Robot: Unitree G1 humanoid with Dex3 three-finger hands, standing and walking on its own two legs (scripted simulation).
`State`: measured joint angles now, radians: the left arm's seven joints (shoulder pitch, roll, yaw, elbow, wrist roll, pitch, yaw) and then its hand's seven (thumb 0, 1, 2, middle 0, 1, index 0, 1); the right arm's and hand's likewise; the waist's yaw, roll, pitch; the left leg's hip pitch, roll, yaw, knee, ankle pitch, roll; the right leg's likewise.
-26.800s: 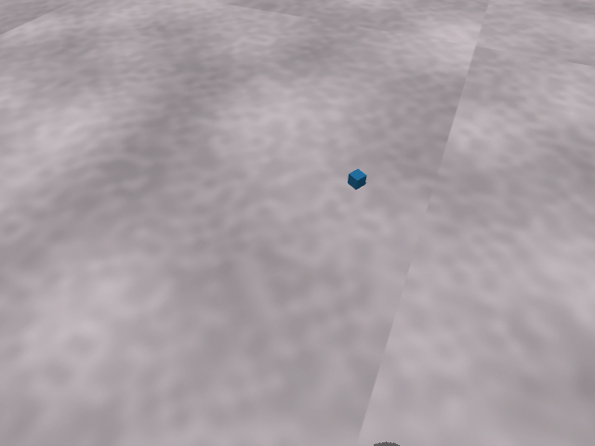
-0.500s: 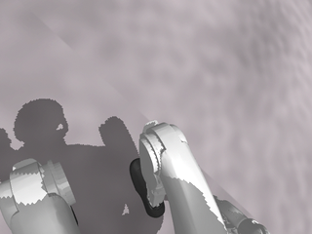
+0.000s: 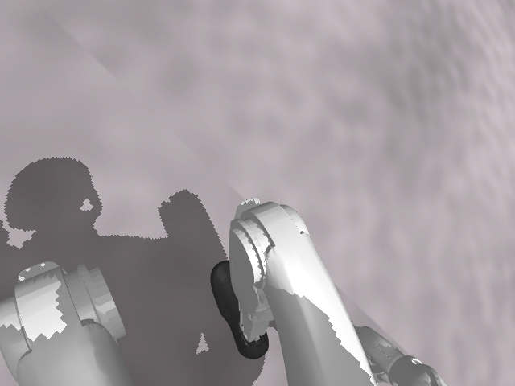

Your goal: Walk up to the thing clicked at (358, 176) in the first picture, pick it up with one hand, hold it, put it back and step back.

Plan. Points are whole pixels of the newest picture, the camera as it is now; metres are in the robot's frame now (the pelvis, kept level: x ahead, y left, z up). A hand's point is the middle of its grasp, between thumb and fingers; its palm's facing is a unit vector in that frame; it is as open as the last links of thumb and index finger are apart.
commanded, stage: open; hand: left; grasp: from above
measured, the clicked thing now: out of the picture +0.43 +0.36 -0.27
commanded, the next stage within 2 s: withdraw in 0.32 s
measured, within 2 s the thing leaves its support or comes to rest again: neither
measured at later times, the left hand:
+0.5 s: hand out of the picture +0.42 +0.34 -0.23, palm faces -0.44 -0.16 -0.88, open 12.2 cm
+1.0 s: hand out of the picture +0.41 +0.37 -0.05, palm faces -0.46 -0.13 -0.88, open 12.7 cm
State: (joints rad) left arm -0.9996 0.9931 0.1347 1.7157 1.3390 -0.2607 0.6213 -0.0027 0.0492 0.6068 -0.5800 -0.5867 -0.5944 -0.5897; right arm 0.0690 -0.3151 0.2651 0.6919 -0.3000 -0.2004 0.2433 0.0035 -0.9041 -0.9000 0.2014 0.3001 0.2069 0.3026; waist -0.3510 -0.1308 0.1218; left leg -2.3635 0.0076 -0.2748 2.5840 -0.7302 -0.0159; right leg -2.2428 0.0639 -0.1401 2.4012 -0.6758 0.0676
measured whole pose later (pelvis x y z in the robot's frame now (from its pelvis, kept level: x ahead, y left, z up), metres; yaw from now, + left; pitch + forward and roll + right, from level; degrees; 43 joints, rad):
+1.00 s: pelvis -0.01 -0.01 +0.07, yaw +7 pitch +33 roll -8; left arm -0.92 0.75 -0.01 1.24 1.07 -0.08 0.15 0.00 -0.29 0.83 -0.30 -0.80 -0.29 -0.81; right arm 0.12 -0.30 0.05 0.67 -0.09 -0.03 0.19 0.00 -0.91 -0.90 0.20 0.30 0.21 0.30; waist -0.17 0.04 -0.08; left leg -2.22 0.02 -0.14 2.31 -0.68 0.00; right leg -2.14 0.02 -0.05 2.21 -0.67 0.06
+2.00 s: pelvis +0.00 -0.01 +0.17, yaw +10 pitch +33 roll -6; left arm -0.35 0.51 0.05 0.54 0.61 0.04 0.02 0.00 0.69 0.89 -0.22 -0.36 -0.22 -0.37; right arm 0.16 -0.29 -0.04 0.61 -0.01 0.04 0.07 0.01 -0.91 -0.90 0.20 0.30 0.21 0.30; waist -0.07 0.03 -0.19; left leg -1.92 0.03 -0.11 1.99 -0.66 -0.01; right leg -1.85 0.00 -0.04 1.92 -0.65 0.04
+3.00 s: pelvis +0.08 +0.00 +0.42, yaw +16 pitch +11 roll -3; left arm 0.51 0.22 0.04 -0.14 -0.06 0.47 0.01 0.01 0.91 0.90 -0.20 -0.29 -0.20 -0.30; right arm 0.28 -0.22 0.03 0.50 0.01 -0.23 -0.19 0.02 -0.90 -0.90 0.20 0.30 0.21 0.30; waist -0.04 0.05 -0.17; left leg -0.72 0.03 -0.07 1.02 -0.49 -0.02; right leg -0.65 -0.01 -0.06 0.95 -0.48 0.02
